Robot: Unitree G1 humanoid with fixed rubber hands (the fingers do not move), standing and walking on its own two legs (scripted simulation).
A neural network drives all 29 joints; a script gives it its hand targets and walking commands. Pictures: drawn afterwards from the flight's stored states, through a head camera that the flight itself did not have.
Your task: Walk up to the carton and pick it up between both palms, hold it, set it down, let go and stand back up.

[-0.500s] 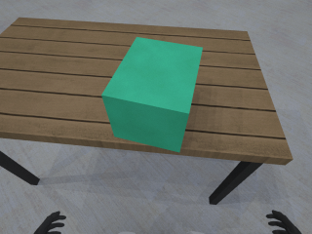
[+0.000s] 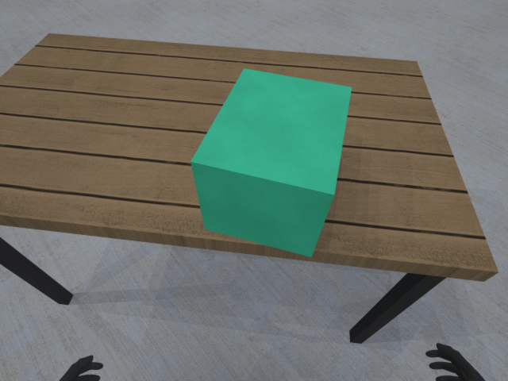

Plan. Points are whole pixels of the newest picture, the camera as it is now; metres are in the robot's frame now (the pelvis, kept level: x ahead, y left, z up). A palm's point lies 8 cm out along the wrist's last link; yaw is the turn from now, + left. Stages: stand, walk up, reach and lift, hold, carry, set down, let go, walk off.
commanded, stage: walk up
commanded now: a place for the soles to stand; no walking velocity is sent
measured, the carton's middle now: (276, 159) +0.48 -0.02 +0.05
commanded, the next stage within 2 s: stand in 1.22 s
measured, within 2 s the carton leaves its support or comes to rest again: neither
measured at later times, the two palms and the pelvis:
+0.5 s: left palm out of the picture +0.12 +0.35 -0.08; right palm (438, 359) +0.17 -0.26 -0.06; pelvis +0.03 +0.04 +0.00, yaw +2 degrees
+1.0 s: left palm (43, 377) +0.14 +0.33 -0.06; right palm (439, 349) +0.19 -0.27 -0.07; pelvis +0.03 +0.02 +0.00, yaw +2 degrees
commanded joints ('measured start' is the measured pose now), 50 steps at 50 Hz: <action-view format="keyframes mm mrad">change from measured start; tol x32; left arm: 1 -68 149 68 -115 -11 -32 17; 50 -90 168 44 -1 -23 -31 12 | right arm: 1 63 -262 -112 -39 -7 -23 -8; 50 -138 -178 -59 20 28 -39 0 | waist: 1 -61 221 -195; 14 19 -146 -100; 18 -81 271 -193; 50 6 63 -235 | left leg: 1 309 284 -435 -237 367 279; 5 157 161 -218 -106 536 168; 10 -414 45 -51 334 -313 34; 16 138 1 53 -247 192 30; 18 299 341 -521 -342 594 129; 33 8 26 -21 -33 -97 28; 50 30 115 -107 -229 171 50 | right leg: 1 -236 47 75 57 -230 -19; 8 376 -325 414 -272 381 -227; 16 39 -151 64 -26 369 -63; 19 -204 24 218 302 -331 9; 30 237 -52 190 -261 211 -30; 32 21 -271 391 -398 -96 -137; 50 124 -101 165 -240 197 -32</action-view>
